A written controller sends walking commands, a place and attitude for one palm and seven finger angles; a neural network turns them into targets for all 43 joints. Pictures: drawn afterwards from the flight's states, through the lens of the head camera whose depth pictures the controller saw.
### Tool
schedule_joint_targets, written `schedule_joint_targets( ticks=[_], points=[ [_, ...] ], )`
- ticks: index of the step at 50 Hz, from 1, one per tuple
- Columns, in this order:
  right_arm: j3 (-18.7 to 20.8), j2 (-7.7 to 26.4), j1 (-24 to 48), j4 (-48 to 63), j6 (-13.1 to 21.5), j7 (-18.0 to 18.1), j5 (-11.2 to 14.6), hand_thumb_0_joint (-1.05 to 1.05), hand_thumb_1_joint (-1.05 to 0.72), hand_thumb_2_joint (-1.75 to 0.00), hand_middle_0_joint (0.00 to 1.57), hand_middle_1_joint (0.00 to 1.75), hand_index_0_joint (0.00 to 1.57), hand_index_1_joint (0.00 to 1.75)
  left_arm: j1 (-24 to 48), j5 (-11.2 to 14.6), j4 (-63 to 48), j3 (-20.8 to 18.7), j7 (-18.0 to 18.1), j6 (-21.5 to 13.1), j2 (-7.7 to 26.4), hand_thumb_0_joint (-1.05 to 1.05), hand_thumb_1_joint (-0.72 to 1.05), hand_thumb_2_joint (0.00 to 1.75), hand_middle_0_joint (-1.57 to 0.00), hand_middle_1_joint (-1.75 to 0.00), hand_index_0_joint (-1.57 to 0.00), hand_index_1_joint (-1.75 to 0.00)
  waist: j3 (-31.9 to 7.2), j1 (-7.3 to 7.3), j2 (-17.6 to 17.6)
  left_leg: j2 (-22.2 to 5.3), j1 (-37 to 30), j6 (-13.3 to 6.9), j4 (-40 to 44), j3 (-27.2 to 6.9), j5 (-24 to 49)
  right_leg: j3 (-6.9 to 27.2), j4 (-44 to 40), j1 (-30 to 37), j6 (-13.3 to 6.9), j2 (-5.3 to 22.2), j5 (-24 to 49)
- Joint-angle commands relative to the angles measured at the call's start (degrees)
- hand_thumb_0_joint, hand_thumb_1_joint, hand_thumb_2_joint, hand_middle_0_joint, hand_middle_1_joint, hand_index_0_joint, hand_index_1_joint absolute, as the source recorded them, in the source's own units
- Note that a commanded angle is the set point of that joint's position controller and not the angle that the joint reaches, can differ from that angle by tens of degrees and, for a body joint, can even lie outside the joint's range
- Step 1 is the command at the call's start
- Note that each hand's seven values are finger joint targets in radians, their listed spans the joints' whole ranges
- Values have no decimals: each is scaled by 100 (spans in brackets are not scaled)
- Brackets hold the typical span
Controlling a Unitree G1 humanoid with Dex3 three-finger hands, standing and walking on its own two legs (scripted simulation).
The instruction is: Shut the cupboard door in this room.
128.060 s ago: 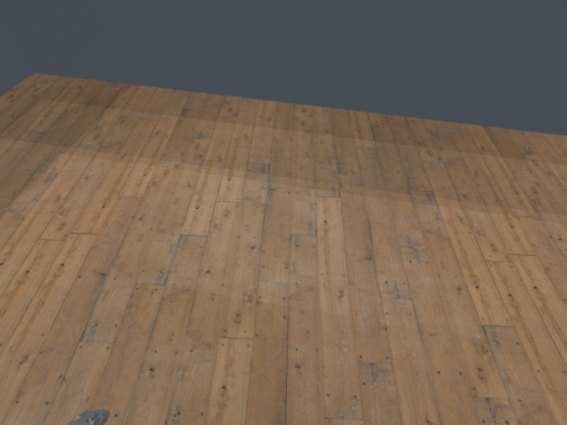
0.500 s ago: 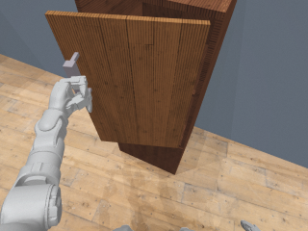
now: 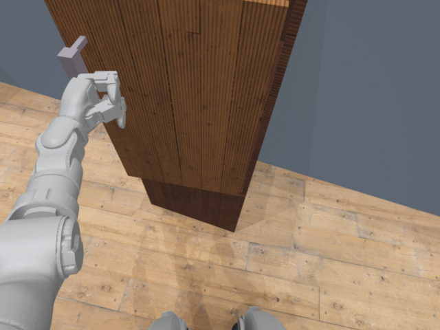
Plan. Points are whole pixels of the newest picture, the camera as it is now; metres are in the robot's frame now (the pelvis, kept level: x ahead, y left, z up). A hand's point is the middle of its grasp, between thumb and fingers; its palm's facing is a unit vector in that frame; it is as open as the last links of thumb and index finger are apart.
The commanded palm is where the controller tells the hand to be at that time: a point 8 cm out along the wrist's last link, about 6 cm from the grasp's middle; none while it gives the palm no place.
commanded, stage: push the door shut along its arc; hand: left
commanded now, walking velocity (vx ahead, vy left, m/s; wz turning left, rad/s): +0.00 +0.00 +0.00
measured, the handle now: (90, 81) +0.56 +0.21 +0.11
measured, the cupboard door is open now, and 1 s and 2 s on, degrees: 9 0 0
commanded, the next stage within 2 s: pull the fist back off the door in 0.88 s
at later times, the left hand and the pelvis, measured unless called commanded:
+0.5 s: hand (138, 85) +0.53 +0.12 +0.12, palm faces -0.33 -0.94 -0.01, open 3.1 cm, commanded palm +0.54 +0.16 +0.11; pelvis +0.01 +0.00 -0.01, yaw -1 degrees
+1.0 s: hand (147, 80) +0.55 +0.10 +0.12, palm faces -0.38 -0.93 -0.02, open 3.2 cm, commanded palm +0.58 +0.11 +0.11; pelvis +0.00 -0.01 -0.02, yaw +0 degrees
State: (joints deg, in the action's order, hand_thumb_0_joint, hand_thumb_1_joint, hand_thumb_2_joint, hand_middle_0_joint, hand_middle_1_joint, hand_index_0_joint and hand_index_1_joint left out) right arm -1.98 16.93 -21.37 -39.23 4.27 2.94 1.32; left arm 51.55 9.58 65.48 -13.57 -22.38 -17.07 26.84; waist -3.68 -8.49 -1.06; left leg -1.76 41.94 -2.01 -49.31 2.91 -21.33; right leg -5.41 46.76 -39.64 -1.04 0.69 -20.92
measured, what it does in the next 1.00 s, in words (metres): stands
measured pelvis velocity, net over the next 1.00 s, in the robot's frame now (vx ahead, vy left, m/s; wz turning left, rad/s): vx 0.00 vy -0.01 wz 0.01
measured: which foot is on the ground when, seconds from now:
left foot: down 0.00-1.00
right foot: down 0.00-1.00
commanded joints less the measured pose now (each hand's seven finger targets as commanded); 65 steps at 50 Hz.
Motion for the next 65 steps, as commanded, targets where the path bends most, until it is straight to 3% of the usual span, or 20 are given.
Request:
schedule_joint_targets(
  ticks=[1,10,14,16,18,23,26,29,32,36,39,45,49,50,52,54,56,58,60,65],
  points=[
    [393,1025,-620,416,146,45,5,0,-90,-90,20,30,20,30,3044,113,-1034,-277,-105,-279,1106,0,90,90,-130,-150,-130,-150,-2268,-223,-357,70,-1922,46,549,-706,1280,323,-574,196,-53,-231,1140],
    [363,1070,-808,421,55,57,-17,0,-90,-90,20,30,20,30,3660,-51,-764,-462,-246,-223,1654,0,90,90,-130,-150,-130,-150,-2529,-395,-454,90,-1620,7,307,-665,1468,419,-454,283,-27,-242,1434],
    [379,1072,-874,456,34,44,-55,0,-90,-90,20,30,20,30,3646,-38,-874,-516,-399,-221,1697,0,90,90,-130,-150,-130,-150,-2968,-309,-781,91,-1962,39,206,-705,1973,377,-344,260,-55,-269,1747],
    [385,1079,-887,451,-12,44,-45,0,-90,-90,20,30,20,30,3470,-33,-591,-502,-463,-97,1672,0,90,90,-130,-150,-130,-150,-2721,-372,-420,94,-1649,1,175,-632,1861,398,-390,334,-21,-287,1804],
    [383,1094,-946,441,-45,63,-55,0,-90,-90,20,30,20,30,3706,-76,-689,-529,-485,-92,1788,0,90,90,-130,-150,-130,-150,-2825,-379,-523,104,-1662,-5,153,-638,2011,396,-340,349,-25,-287,1944],
    [426,1087,-999,396,-83,48,-80,0,-90,-90,20,30,20,30,3801,-71,-731,-332,-520,-35,1495,0,90,90,-130,-150,-130,-150,-2857,-446,-659,79,-1993,14,96,-679,2212,326,-342,10,-29,-311,1911],
    [409,1103,-1003,321,-78,49,-77,0,-90,-90,20,30,20,30,4195,-69,-493,-102,-510,67,1295,0,90,90,-130,-150,-130,-150,-2458,-644,-497,93,-1731,-18,113,-680,1721,336,-436,-216,-10,-320,1544],
    [417,1103,-1043,232,-41,62,-99,0,-90,-90,20,30,20,30,4488,-110,-556,62,-512,25,1130,0,90,90,-130,-150,-130,-150,-2691,-696,-768,82,-2031,0,38,-762,1923,298,-357,-485,-45,-319,1526],
    [414,1126,-1109,125,4,92,-124,0,-90,-90,20,30,20,30,4779,-75,-449,115,-547,47,1067,0,90,90,-130,-150,-130,-150,-2698,-811,-635,88,-2044,-38,-28,-781,2000,279,-335,-564,-52,-332,1537],
    [390,1164,-1094,31,62,109,-133,0,-90,-90,20,30,20,30,5060,-116,-213,29,-607,150,1316,0,90,90,-130,-150,-130,-150,-2674,-875,-578,97,-1703,-51,-128,-757,1694,310,-318,-577,-34,-320,1379],
    [387,1142,-1078,-12,97,101,-155,0,-90,-90,20,30,20,30,5277,-141,-294,190,-637,147,1114,0,90,90,-130,-150,-130,-150,-2942,-878,-1018,83,-1987,-31,-249,-791,2007,276,-181,-845,-66,-336,1469],
    [387,1168,-1102,-160,177,120,-167,0,-90,-90,20,30,20,30,5591,-132,-174,401,-658,266,809,0,90,90,-130,-150,-130,-150,-2821,-1043,-829,41,-1921,-52,-342,-849,1740,201,-152,-1225,-44,-355,1145],
    [399,1171,-1084,-290,258,133,-175,0,-90,-90,20,30,20,30,5925,-105,-395,687,-630,269,419,0,90,90,-130,-150,-130,-150,-2929,-1113,-1156,10,-2247,-39,-367,-914,1820,138,-86,-1583,-65,-353,1010],
    [351,903,-1357,-145,290,48,-205,0,-90,-90,20,30,20,30,6122,255,-371,-501,581,415,608,0,90,90,-130,-150,-130,-150,-2921,-866,-1316,-77,-1732,71,-271,-995,1452,221,-186,-1396,-31,-289,818],
    [393,899,-1470,-115,328,-140,-318,0,-90,-90,20,30,20,30,5832,-23,-285,-447,1749,474,257,0,90,90,-130,-150,-130,-150,-2886,-976,-670,-79,-1523,73,-112,-1098,1126,154,-162,-1212,64,-298,692],
    [443,810,-1530,-117,330,-323,-455,0,-90,-90,20,30,20,30,5895,-307,-432,-342,2664,296,-223,0,90,90,-130,-150,-130,-150,-2957,-963,-762,-41,-1492,105,-110,-1046,1075,140,-147,-1237,89,-284,668],
    [474,781,-1577,-166,334,-508,-608,0,-90,-90,20,30,20,30,6028,-806,-600,-166,3396,-48,-312,0,90,90,-130,-150,-130,-150,-3022,-995,-946,-14,-1527,130,-120,-1015,926,145,-122,-1309,80,-275,568],
    [491,808,-1619,-170,296,-620,-663,0,-90,-90,20,30,20,30,6031,-1298,-594,159,3529,-358,-278,0,90,90,-130,-150,-130,-150,-3045,-1033,-1083,20,-1659,121,-99,-985,960,167,-129,-1326,29,-272,570],
    [482,850,-1563,-119,230,-662,-631,0,-90,-90,20,30,20,30,5978,-1472,-381,314,3386,-486,-126,0,90,90,-130,-150,-130,-150,-2908,-1030,-1117,73,-1564,110,13,-925,621,231,-243,-1171,-12,-267,427],
    [415,869,-1405,123,146,-564,-457,0,-90,-90,20,30,20,30,5150,-974,31,-34,2829,-440,164,0,90,90,-130,-150,-130,-150,-2771,-755,-569,144,-1186,57,284,-725,426,344,-522,-284,-16,-305,487]
  ],
)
